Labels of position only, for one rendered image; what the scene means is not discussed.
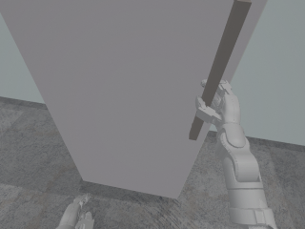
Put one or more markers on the left robot hand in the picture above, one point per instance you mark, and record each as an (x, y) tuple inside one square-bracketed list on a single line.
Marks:
[(73, 215)]

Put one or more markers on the fridge door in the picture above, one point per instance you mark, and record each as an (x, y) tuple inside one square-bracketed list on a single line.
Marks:
[(120, 79)]

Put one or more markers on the handle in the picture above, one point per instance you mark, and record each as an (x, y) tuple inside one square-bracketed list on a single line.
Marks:
[(230, 34)]

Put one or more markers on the right robot hand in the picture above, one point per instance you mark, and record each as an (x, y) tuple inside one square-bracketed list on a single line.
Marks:
[(222, 111)]

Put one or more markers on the right robot forearm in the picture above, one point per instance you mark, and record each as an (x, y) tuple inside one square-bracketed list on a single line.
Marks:
[(248, 205)]

